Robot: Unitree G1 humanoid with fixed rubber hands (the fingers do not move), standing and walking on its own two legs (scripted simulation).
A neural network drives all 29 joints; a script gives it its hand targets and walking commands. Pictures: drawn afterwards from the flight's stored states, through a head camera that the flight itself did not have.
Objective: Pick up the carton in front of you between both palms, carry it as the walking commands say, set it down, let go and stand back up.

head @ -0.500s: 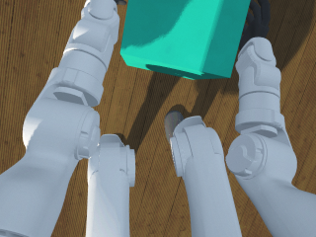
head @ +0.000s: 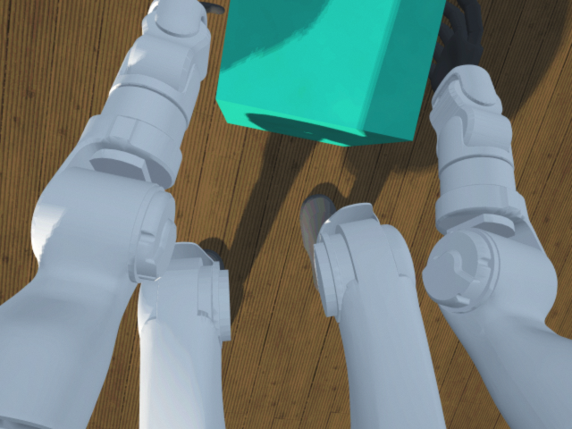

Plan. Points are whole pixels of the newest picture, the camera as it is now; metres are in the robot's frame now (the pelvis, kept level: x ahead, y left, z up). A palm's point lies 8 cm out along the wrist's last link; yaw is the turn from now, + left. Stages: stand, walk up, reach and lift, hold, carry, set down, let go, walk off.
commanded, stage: set down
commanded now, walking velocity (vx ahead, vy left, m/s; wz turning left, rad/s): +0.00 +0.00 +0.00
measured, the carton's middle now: (313, 54) +0.50 -0.14 -0.26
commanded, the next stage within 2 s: let go in 1.78 s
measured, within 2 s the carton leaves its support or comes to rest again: rests again in 0.02 s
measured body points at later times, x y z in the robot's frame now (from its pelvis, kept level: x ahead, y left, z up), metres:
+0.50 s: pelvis -0.01 +0.00 -0.01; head +0.36 -0.02 +0.24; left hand +0.57 +0.00 -0.20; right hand +0.46 -0.29 -0.19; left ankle +0.08 +0.10 -0.36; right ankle +0.14 -0.15 -0.36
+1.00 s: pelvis -0.01 -0.02 +0.01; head +0.34 -0.06 +0.28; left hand +0.59 +0.01 -0.13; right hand +0.46 -0.34 -0.13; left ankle +0.08 +0.10 -0.36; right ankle +0.14 -0.14 -0.36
